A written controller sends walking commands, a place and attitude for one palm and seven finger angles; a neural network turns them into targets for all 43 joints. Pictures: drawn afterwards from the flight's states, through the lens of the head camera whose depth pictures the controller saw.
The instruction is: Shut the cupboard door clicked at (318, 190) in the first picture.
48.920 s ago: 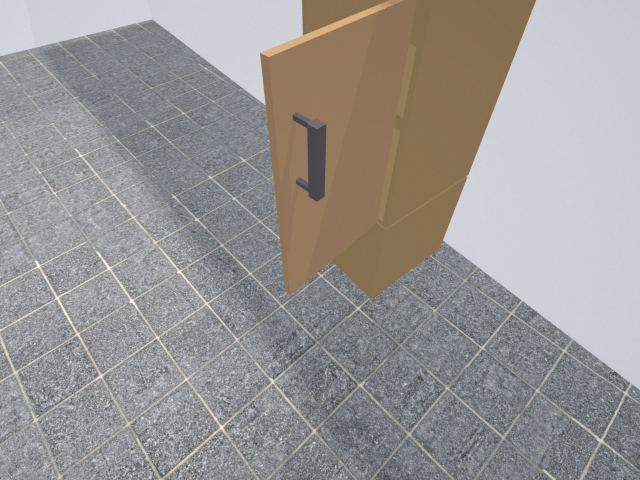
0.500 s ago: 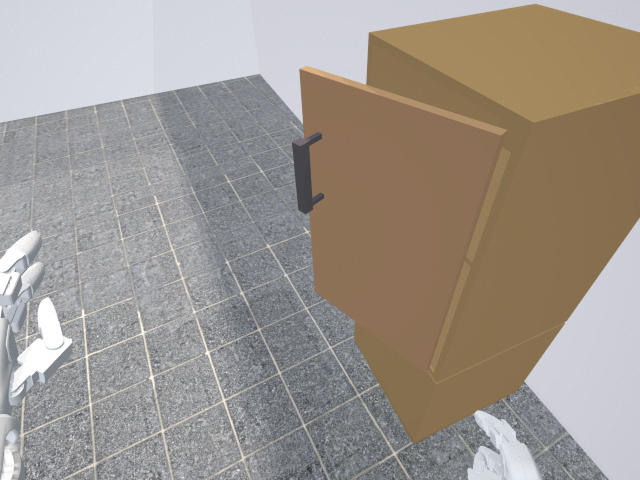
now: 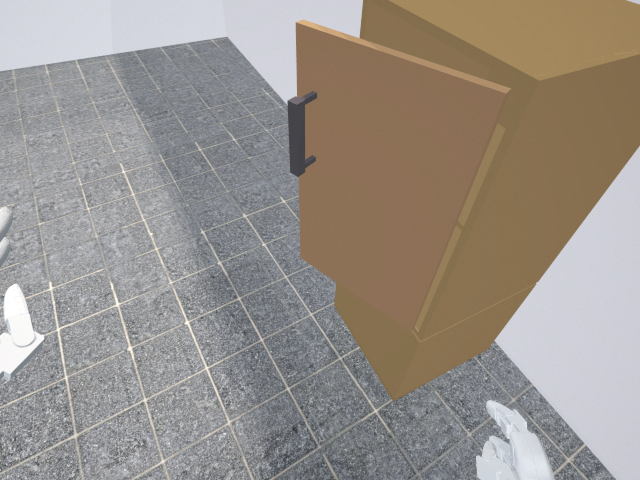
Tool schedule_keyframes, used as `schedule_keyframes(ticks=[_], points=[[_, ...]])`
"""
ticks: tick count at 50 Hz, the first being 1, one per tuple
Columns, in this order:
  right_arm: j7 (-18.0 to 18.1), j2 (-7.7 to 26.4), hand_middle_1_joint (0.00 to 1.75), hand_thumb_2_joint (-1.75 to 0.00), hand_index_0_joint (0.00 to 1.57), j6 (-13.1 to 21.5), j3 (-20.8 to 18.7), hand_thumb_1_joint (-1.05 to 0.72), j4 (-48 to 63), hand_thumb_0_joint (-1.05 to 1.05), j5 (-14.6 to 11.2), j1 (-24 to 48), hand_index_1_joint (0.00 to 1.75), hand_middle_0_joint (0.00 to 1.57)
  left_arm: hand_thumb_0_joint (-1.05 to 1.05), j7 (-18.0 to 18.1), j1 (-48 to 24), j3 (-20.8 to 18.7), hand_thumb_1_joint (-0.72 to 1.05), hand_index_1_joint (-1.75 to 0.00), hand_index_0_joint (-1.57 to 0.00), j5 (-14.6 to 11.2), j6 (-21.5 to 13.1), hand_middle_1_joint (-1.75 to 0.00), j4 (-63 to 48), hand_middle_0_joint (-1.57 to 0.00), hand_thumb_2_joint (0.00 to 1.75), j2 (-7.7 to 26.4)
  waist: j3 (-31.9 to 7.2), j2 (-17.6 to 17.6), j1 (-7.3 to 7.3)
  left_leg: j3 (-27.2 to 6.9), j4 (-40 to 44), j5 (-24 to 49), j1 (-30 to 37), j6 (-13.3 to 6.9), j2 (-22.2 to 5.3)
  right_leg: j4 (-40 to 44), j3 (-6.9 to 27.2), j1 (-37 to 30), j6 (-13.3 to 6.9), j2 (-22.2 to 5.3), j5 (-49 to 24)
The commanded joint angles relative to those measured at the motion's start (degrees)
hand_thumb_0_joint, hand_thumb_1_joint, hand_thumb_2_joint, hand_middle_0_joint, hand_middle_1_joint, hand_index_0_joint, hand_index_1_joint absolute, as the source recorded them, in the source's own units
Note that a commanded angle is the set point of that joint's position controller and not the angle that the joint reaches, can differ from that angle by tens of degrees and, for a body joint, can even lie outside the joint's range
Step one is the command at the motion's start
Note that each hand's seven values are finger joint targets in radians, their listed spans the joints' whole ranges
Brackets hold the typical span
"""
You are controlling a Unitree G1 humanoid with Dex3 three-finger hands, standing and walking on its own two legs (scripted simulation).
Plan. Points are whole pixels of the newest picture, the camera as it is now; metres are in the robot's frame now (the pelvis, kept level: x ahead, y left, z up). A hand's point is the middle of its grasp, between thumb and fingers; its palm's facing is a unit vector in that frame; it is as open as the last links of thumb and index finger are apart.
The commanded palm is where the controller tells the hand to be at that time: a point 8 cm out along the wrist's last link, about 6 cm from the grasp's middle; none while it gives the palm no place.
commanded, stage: step back with the hand held close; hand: left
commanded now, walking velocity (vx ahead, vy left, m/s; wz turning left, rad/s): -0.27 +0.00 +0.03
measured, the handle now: (304, 134) +0.68 +0.08 +0.08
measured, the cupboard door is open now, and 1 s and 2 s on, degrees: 23 23 23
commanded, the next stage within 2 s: stop stepping back and stand still in 0.72 s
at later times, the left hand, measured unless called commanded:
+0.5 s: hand out of the picture +0.14 +0.29 +0.18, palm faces +0.47 -0.76 -0.45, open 7.4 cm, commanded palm +0.07 +0.32 +0.18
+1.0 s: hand out of the picture +0.01 +0.28 +0.18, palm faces +0.47 -0.80 -0.37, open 7.4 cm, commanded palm -0.03 +0.31 +0.18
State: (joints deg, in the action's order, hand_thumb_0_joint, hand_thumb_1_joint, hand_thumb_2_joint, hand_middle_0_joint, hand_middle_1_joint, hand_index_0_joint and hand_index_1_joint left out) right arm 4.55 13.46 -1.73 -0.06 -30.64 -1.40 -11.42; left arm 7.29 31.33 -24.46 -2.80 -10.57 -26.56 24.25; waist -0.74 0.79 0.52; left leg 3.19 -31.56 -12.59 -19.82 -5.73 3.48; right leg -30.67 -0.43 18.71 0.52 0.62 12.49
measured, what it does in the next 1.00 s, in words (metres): walks backwards: right foot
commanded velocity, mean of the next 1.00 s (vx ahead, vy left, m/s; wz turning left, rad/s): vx -0.23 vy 0.01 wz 0.00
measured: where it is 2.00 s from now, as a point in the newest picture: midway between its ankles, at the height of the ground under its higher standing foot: outside the picture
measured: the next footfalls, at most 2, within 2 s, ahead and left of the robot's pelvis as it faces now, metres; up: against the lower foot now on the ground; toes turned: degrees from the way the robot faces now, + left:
right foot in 0.72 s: -0.21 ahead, -0.13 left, +0.00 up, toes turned -2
left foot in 1.38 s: -0.18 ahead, +0.18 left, +0.00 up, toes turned +6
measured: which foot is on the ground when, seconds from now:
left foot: down 0.00-1.00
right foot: down 0.00-0.38, up 0.40-0.70, down 0.72-1.00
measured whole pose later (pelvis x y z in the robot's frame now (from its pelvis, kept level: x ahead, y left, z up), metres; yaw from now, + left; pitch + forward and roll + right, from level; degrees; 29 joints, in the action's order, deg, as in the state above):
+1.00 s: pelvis -0.17 +0.01 -0.02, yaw +0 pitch -2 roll -5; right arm 5.7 13.6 1.2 0.0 -37.4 -0.2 -17.0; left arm 8.6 31.3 -25.4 -3.7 -11.3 -30.6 27.0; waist -5.8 0.1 -0.2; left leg -1.1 -40.2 -14.8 -31.0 -0.1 0.8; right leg -33.1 -2.8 5.5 0.7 2.3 26.1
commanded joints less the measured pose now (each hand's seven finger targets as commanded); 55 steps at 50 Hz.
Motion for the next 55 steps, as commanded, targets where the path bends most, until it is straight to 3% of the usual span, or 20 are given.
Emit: schedule_keyframes(ticks=[1,8,11,14,17,20,25,28,30,35,38,39,41,45,47,49,51,53,54,55], points=[[0.7,8.5,0.3,-0.9,0.2,3.9,-3.3,-0.9,9.1,0.0,0.4,5.3,0.3,0.2,0.0,1.3,-4.4,-7.4,0.9,-0.3,-0.2,0.6,-4.6,-0.3,-12.8,-0.2,0.9,9.6,-3.7,5.4,-0.02,-15.7,16.8,-20.4,-19.5,-0.7,-12.9,-5.6,4.4,-17.9,-0.2,-1.4,-4.0],[0.4,8.3,0.3,-0.9,0.2,5.0,-3.5,-0.9,8.3,0.0,1.0,4.0,0.3,0.2,0.0,1.5,-7.3,-7.6,0.9,-0.3,-0.2,1.6,-5.6,-0.3,-12.3,-0.2,0.9,9.1,-2.1,2.3,-0.31,-14.8,12.2,-27.7,-25.3,-1.1,-11.7,-5.2,8.1,-17.0,-1.4,-2.8,2.5],[-0.4,7.3,0.3,-0.9,0.2,5.2,-3.5,-0.9,7.6,0.0,1.1,3.5,0.3,0.2,0.0,1.9,-6.8,-7.0,0.9,-0.3,-0.2,1.3,-5.9,-0.3,-13.6,-0.2,0.9,9.5,-1.8,-3.9,-0.78,-11.1,0.5,-20.0,-15.1,1.5,-7.0,6.3,16.7,-3.4,-4.9,-9.6,11.5],[-1.1,6.9,0.3,-0.9,0.2,4.9,-3.5,-0.9,6.1,0.0,1.4,3.3,0.3,0.2,0.0,3.0,-6.2,-7.5,0.9,-0.3,-0.2,0.9,-6.4,-0.3,-15.6,-0.2,0.9,11.2,-2.8,-4.1,-1.43,-9.4,-5.6,-12.4,-6.0,3.5,-5.4,10.4,17.6,5.0,-7.6,-14.1,10.7],[-0.8,7.0,0.3,-0.9,0.2,5.1,-3.1,-0.9,6.6,0.0,1.1,4.0,0.3,0.2,0.0,3.4,-3.1,-9.0,0.9,-0.3,-0.2,0.6,-7.7,-0.3,-18.0,-0.2,0.9,12.1,-5.3,1.5,-1.48,-12.5,3.4,-12.5,-6.4,2.1,-8.3,4.2,9.7,2.4,-4.3,-8.2,8.0],[0.3,8.4,0.3,-0.9,0.2,6.9,-3.6,-0.9,6.5,0.0,1.9,5.6,0.3,0.2,0.0,2.8,-3.0,-11.9,0.9,-0.3,-0.2,1.6,-8.8,-0.3,-17.6,-0.2,0.9,12.1,-5.4,15.4,-0.21,-26.5,25.2,-32.8,-27.5,-2.6,-21.5,-19.7,1.6,-17.6,0.3,3.9,5.0],[-0.6,6.1,0.3,-0.9,0.2,9.0,-3.7,-0.9,4.1,0.0,2.7,4.2,0.3,0.2,0.0,1.5,-1.8,-7.8,0.9,-0.3,-0.2,0.1,-8.7,-0.3,-14.7,-0.2,0.9,8.5,-5.4,6.6,-0.21,-21.8,20.2,-13.2,-8.6,-1.6,-19.2,-13.7,1.8,-6.0,-0.3,3.5,14.7],[-1.3,6.2,0.3,-0.9,0.2,9.9,-3.0,-0.9,2.1,0.0,2.5,4.3,0.3,0.2,0.0,0.8,-3.1,-4.7,0.9,-0.3,-0.2,-0.8,-8.4,-0.3,-15.9,-0.2,0.9,8.0,-8.0,10.0,-0.1,-18.6,21.2,-6.8,3.8,2.5,-17.1,-0.2,0.1,-3.0,-0.9,3.9,15.7],[-1.4,6.1,0.3,-0.9,0.2,10.0,-3.0,-0.9,0.3,0.0,2.8,3.3,0.3,0.2,0.0,0.5,-4.0,-3.4,0.9,-0.3,-0.2,-0.9,-8.8,-0.3,-17.4,-0.2,0.9,8.1,-12.6,12.2,-0.04,-16.3,17.8,10.7,13.6,5.8,-16.0,8.3,-0.4,-2.9,-1.6,3.5,11.2],[-1.7,6.2,0.3,-0.9,0.2,8.9,-3.2,-0.9,1.2,0.0,2.9,5.2,0.3,0.2,0.0,-0.3,-2.1,-8.5,0.9,-0.3,-0.2,-2.1,-8.8,-0.3,-20.0,-0.2,0.9,13.4,-21.5,11.1,0.64,-10.9,12.4,30.1,23.1,6.8,-14.2,9.9,-1.3,-4.8,-1.2,4.0,4.5],[-1.9,5.3,0.3,-0.9,0.2,7.3,-3.3,-0.9,3.6,0.0,2.3,6.6,0.3,0.2,0.0,-0.6,0.8,-12.5,0.9,-0.3,-0.2,-3.9,-8.2,-0.3,-22.2,-0.2,0.9,15.7,-21.3,9.7,0.66,-8.0,12.8,16.8,17.9,8.0,-12.6,12.7,-1.2,-6.3,-2.0,2.2,5.4],[-2.1,4.5,0.3,-0.9,0.2,6.7,-3.2,-0.9,3.5,0.0,2.0,5.4,0.3,0.2,0.0,-0.3,3.1,-14.6,0.9,-0.3,-0.2,-4.2,-8.2,-0.3,-22.5,-0.2,0.9,17.6,-23.0,4.3,0.22,-5.2,7.6,15.0,20.6,8.7,-10.1,14.1,0.4,-4.4,-3.4,-1.2,1.2],[-0.8,4.3,0.3,-0.9,0.2,6.7,-3.0,-0.9,4.4,0.0,0.1,7.1,0.3,0.2,0.0,-0.3,5.0,-13.2,0.9,-0.3,-0.2,-5.1,-7.9,-0.3,-19.8,-0.2,0.9,16.3,-14.0,-6.2,-1.21,-2.8,-6.0,0.9,22.8,7.9,-6.3,16.6,2.0,13.1,-5.1,-9.5,5.7],[0.9,5.0,0.3,-0.9,0.2,4.8,-2.0,-0.9,3.1,0.0,1.9,5.1,0.3,0.2,0.0,1.8,-0.3,-9.0,0.9,-0.3,-0.2,-3.1,-2.4,-0.3,-14.4,-0.2,0.9,12.6,0.4,-0.2,-3.25,-8.7,-14.8,-4.4,11.7,7.6,-6.0,16.6,8.0,20.4,-9.4,-15.0,21.8],[1.8,6.1,0.3,-0.9,0.2,5.2,-1.5,-0.9,2.4,0.0,1.5,4.5,0.3,0.2,0.0,2.8,-10.9,-5.7,0.9,-0.3,-0.2,-1.1,-1.1,-0.3,-8.7,-0.2,0.9,11.2,9.1,-1.1,-3.63,-9.3,-9.3,-7.4,4.5,6.2,-6.7,15.4,6.4,19.3,-6.6,-11.7,25.0],[2.4,7.0,0.3,-0.9,0.2,6.2,-2.2,-0.9,1.9,0.0,0.8,4.0,0.3,0.2,0.0,3.2,-17.6,-4.5,0.9,-0.3,-0.2,-0.1,-1.3,-0.3,-8.7,-0.2,0.9,12.3,9.1,-2.1,-3.7,-10.9,-10.0,-11.3,8.0,5.9,-6.9,14.3,4.3,23.7,-6.2,-10.7,31.0],[2.4,7.0,0.3,-0.9,0.2,6.9,-1.9,-0.9,2.2,0.0,0.9,3.6,0.3,0.2,0.0,2.9,-18.0,-2.3,0.9,-0.3,-0.2,0.2,-1.4,-0.3,-11.1,-0.2,0.9,10.2,8.3,4.3,-3.62,-15.6,0.1,-19.7,4.7,5.9,-7.6,5.4,-0.2,19.6,-5.1,-5.3,30.4],[1.7,7.0,0.3,-0.9,0.2,8.8,-1.7,-0.9,3.6,0.0,1.2,4.6,0.3,0.2,0.0,2.7,-16.0,-4.2,0.9,-0.3,-0.2,-0.5,-2.2,-0.3,-17.0,-0.2,0.9,10.8,3.4,19.3,-1.55,-25.4,26.9,-36.8,-5.5,9.8,-10.5,-8.3,-4.6,1.3,-2.8,6.2,25.8],[1.3,6.9,0.3,-0.9,0.2,9.9,-1.9,-0.9,3.6,0.0,1.2,5.2,0.3,0.2,0.0,2.4,-15.3,-6.3,0.9,-0.3,-0.2,-0.7,-2.7,-0.3,-20.3,-0.2,0.9,13.4,0.2,22.2,-0.34,-28.2,33.0,-40.4,-7.7,12.2,-12.4,-14.0,-4.6,-5.9,-2.2,8.7,23.2],[0.6,6.0,0.3,-0.9,0.2,10.8,-2.3,-0.9,3.8,0.0,1.7,5.0,0.3,0.2,0.0,2.0,-13.5,-8.4,0.9,-0.3,-0.2,-1.1,-3.1,-0.3,-23.0,-0.2,0.9,14.7,-3.8,21.5,0.89,-24.3,34.7,-37.3,-9.5,15.4,-11.9,-16.4,-5.9,-11.9,-2.3,10.2,22.7]])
